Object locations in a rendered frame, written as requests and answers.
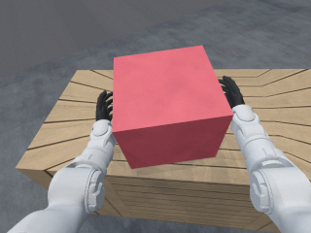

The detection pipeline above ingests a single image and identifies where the robot right upper arm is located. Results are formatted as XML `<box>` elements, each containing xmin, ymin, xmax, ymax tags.
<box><xmin>250</xmin><ymin>167</ymin><xmax>311</xmax><ymax>233</ymax></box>

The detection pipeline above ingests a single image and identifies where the left robot hand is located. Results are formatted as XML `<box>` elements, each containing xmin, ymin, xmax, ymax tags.
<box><xmin>95</xmin><ymin>90</ymin><xmax>113</xmax><ymax>122</ymax></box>

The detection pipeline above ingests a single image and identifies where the pedestal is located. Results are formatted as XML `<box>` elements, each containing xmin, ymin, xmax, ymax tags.
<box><xmin>16</xmin><ymin>69</ymin><xmax>311</xmax><ymax>233</ymax></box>

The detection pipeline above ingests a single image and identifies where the left robot forearm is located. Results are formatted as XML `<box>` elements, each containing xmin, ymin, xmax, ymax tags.
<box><xmin>48</xmin><ymin>119</ymin><xmax>117</xmax><ymax>204</ymax></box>

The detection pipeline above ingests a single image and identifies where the right robot forearm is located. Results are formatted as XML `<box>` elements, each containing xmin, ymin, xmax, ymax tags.
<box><xmin>230</xmin><ymin>104</ymin><xmax>311</xmax><ymax>187</ymax></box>

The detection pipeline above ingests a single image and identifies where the right robot hand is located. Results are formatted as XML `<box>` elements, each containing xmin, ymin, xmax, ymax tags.
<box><xmin>218</xmin><ymin>76</ymin><xmax>245</xmax><ymax>109</ymax></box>

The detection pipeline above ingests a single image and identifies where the carton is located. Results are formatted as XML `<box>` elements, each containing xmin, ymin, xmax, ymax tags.
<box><xmin>112</xmin><ymin>45</ymin><xmax>234</xmax><ymax>169</ymax></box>

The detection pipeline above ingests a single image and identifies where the robot left upper arm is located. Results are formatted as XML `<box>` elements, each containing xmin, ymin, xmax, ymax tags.
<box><xmin>7</xmin><ymin>167</ymin><xmax>105</xmax><ymax>233</ymax></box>

